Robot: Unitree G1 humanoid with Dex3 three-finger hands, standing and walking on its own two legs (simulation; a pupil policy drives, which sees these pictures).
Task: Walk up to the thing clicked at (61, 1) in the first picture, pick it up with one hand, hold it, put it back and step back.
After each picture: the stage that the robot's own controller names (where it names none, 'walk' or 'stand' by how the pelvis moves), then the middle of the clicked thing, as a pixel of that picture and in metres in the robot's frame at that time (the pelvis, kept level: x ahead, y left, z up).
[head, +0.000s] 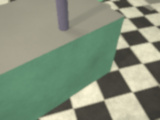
stand; (62, 10) +0.89 +0.13 +0.00
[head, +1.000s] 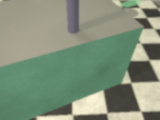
rise first; (72, 12) +0.83 +0.08 +0.03
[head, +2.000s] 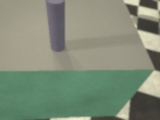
sink last; (56, 26) +0.58 +0.16 +0.05
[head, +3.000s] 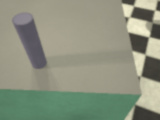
stand; (32, 44) +0.51 +0.23 +0.04
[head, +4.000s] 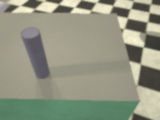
stand; (37, 55) +0.51 +0.21 +0.00
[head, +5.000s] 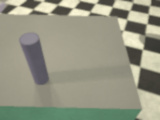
stand; (36, 61) +0.48 +0.20 +0.00
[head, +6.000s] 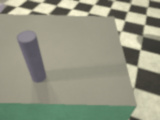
stand; (33, 59) +0.49 +0.22 +0.00
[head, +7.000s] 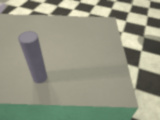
stand; (34, 60) +0.49 +0.21 +0.00
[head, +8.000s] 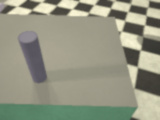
stand; (34, 59) +0.49 +0.21 +0.00
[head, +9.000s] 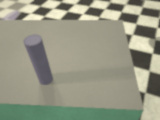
rise first; (40, 62) +0.49 +0.22 +0.00
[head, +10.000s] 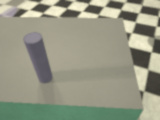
go down; (40, 60) +0.49 +0.22 +0.01
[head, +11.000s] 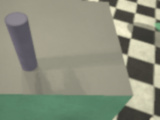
go down; (24, 45) +0.51 +0.20 +0.03
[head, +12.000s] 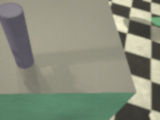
go down; (19, 40) +0.50 +0.20 +0.06
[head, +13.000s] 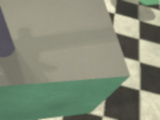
close in; out of the picture +0.50 +0.22 +0.09
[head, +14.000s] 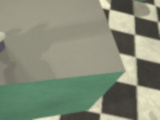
close; out of the picture +0.52 +0.23 +0.11
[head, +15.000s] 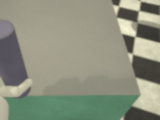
lift; (11, 66) +0.35 +0.21 +0.13
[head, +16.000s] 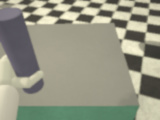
hold; (22, 56) +0.33 +0.18 +0.21
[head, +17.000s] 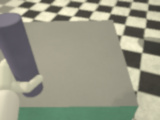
hold; (21, 61) +0.33 +0.18 +0.19
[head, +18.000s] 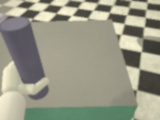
crouch; (28, 63) +0.34 +0.16 +0.18
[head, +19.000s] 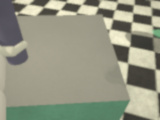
crouch; (6, 27) +0.45 +0.21 +0.22
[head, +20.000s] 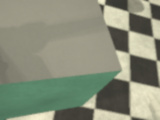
lower; out of the picture +0.52 +0.24 +0.09
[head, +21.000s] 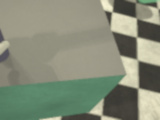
lower; out of the picture +0.49 +0.23 +0.10
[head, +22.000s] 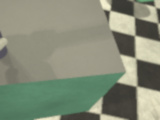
lower; out of the picture +0.50 +0.23 +0.10
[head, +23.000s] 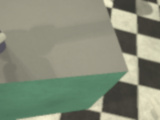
lower; out of the picture +0.51 +0.23 +0.11
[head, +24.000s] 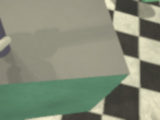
loosen; out of the picture +0.50 +0.22 +0.10
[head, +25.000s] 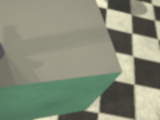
withdraw; out of the picture +0.49 +0.22 +0.10
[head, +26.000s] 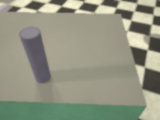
sink last; (37, 58) +0.47 +0.20 +0.05
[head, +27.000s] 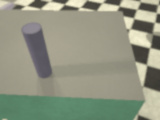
stand; (39, 53) +0.49 +0.21 +0.05
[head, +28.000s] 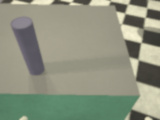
stand; (30, 49) +0.49 +0.22 +0.06
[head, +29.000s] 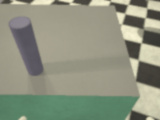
stand; (28, 49) +0.49 +0.22 +0.07
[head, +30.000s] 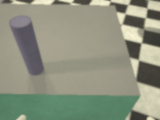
stand; (29, 49) +0.49 +0.22 +0.07
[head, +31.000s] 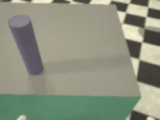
stand; (28, 49) +0.48 +0.22 +0.07
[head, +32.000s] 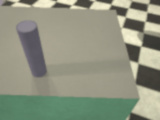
stand; (33, 52) +0.49 +0.21 +0.05
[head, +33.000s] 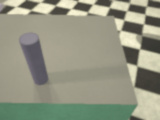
walk; (35, 61) +0.48 +0.21 +0.00
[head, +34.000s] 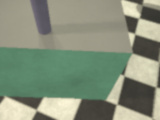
walk; (40, 9) +0.68 +0.21 +0.02
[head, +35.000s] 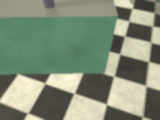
walk; out of the picture +0.99 +0.25 +0.02
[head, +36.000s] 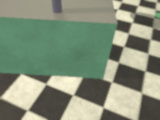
stand; out of the picture +1.09 +0.19 +0.01
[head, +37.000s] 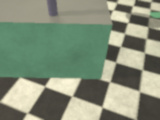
stand; out of the picture +1.10 +0.21 +0.00
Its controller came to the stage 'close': yes
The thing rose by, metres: 0.21
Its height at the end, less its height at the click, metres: +0.00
